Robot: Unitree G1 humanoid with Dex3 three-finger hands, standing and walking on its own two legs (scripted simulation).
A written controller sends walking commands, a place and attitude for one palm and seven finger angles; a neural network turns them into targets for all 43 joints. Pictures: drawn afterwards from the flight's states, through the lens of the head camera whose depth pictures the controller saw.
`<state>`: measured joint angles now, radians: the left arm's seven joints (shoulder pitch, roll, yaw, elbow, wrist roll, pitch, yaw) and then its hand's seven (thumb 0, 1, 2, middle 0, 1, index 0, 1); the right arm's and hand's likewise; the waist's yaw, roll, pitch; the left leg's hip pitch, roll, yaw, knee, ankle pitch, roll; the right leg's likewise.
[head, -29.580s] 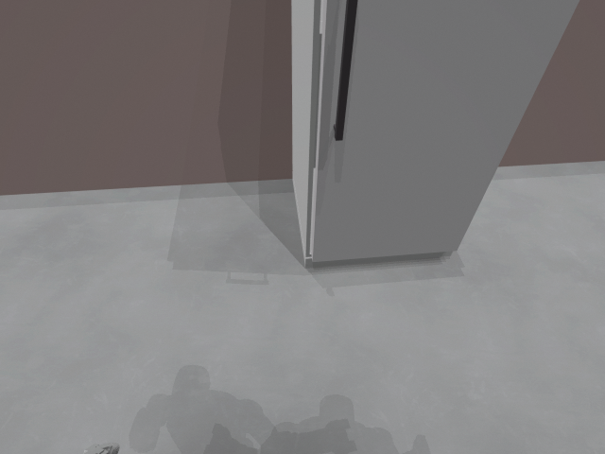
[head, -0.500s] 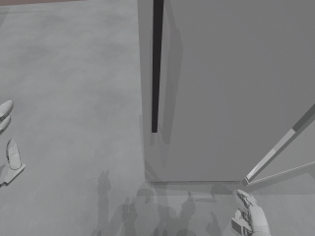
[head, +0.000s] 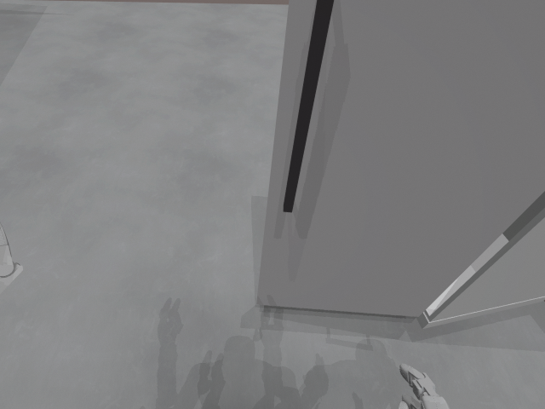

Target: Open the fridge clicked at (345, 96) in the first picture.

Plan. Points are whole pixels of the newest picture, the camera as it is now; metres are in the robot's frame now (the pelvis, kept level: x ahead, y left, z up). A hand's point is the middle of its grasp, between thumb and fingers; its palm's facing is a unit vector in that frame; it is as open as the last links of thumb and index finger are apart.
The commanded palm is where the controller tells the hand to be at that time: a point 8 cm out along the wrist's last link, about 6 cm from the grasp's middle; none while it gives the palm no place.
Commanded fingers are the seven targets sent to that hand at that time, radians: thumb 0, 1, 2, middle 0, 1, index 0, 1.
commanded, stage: step back with the hand held close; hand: left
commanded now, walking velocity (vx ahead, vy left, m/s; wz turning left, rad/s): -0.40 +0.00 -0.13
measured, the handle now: (303, 112) +0.56 +0.00 +0.16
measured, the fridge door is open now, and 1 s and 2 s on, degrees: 74 74 74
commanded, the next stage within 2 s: stop stepping back and stand still in 0.42 s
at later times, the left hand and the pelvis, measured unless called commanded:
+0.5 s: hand out of the picture +0.14 +0.28 +0.16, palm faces +0.40 -0.81 -0.44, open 7.4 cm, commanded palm +0.06 +0.31 +0.18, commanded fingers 0.00 0.90 0.90 -0.20 -0.30 -0.20 -0.30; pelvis -0.10 +0.01 +0.00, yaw -4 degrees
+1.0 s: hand out of the picture +0.01 +0.28 +0.14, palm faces +0.48 -0.82 -0.31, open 7.4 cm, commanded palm -0.04 +0.30 +0.18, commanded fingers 0.00 0.90 0.90 -0.20 -0.30 -0.20 -0.30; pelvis -0.19 +0.01 +0.01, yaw -2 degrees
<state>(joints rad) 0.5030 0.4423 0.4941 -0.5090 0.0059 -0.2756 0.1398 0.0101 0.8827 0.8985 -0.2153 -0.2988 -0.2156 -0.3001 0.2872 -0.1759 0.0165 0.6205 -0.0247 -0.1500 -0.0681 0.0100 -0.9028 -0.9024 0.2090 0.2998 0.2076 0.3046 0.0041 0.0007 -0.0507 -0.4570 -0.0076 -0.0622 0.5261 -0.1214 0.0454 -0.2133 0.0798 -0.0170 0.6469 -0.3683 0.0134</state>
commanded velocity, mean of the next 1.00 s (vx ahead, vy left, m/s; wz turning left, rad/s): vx -0.09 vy -0.01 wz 0.00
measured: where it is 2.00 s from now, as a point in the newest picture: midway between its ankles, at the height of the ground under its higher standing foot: outside the picture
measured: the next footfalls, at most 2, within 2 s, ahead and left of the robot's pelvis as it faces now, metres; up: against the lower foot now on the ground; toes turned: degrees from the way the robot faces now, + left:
right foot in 0.04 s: -0.09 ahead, -0.11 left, +0.00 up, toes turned -4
left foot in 0.48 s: -0.07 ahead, +0.11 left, +0.00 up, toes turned -2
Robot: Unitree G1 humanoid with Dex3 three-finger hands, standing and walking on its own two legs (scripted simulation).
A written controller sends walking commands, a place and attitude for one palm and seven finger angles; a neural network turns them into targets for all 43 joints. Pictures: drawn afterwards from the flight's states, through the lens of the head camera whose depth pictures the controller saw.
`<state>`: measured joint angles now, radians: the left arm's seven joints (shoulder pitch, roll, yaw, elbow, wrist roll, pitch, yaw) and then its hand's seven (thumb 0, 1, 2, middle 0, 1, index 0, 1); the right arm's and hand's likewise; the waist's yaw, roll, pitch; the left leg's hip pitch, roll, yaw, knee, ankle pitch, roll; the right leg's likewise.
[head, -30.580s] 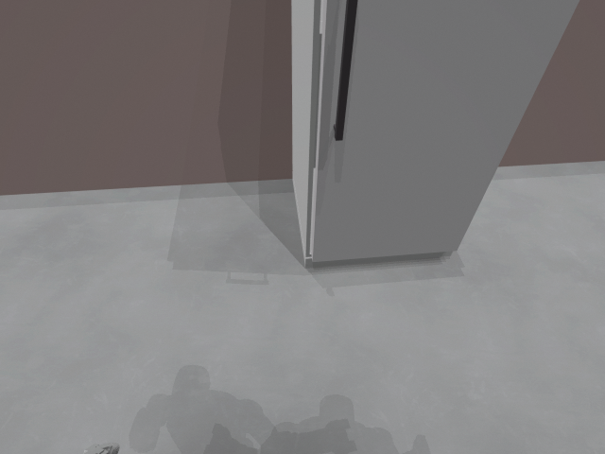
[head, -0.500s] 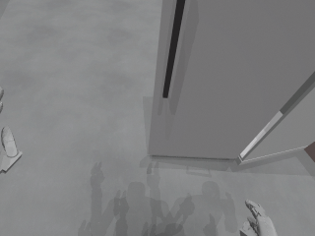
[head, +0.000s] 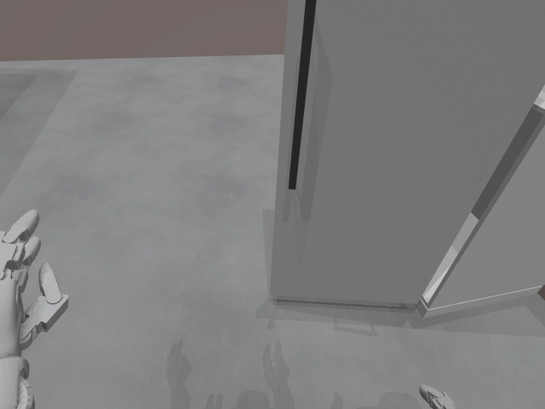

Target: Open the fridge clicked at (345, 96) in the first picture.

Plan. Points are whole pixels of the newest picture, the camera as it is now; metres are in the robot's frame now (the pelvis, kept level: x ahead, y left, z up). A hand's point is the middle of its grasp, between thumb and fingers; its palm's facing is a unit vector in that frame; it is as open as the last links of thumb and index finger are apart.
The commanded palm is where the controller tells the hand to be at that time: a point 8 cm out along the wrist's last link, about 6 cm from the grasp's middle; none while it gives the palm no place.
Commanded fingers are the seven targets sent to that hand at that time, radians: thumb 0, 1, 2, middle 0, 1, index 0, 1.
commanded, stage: stop stepping back and stand still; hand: left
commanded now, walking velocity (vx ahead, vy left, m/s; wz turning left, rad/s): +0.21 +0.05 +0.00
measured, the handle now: (299, 105) +0.75 +0.02 +0.15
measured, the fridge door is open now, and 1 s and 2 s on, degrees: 74 74 74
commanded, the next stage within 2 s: let the arm hang, fingers relaxed in 0.36 s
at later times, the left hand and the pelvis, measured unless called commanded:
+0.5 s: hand (61, 315) +0.19 +0.29 +0.10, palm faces +0.38 -0.80 -0.46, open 7.4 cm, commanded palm none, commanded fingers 0.00 0.90 0.90 -0.20 -0.30 -0.20 -0.30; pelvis -0.01 +0.02 -0.02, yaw +2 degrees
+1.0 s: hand out of the picture -0.04 +0.22 -0.18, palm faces +0.11 -0.96 -0.25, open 7.2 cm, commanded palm none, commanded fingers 0.00 0.90 0.90 -0.20 -0.30 -0.20 -0.30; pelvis -0.05 +0.02 -0.01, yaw +5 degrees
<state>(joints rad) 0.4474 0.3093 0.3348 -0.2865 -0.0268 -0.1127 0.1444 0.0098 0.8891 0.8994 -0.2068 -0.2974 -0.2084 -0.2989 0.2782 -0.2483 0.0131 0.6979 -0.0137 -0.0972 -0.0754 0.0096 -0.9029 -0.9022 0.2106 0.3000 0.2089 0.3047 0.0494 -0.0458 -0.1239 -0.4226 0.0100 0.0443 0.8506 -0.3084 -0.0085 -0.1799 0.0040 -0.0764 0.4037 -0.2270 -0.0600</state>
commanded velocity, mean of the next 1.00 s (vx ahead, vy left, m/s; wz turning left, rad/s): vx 0.03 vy -0.02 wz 0.00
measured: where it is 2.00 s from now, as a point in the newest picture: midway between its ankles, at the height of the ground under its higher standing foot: outside the picture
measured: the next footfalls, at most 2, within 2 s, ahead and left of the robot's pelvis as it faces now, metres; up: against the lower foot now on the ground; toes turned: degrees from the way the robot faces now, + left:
left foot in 0.14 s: -0.01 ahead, +0.13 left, +0.00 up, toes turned +6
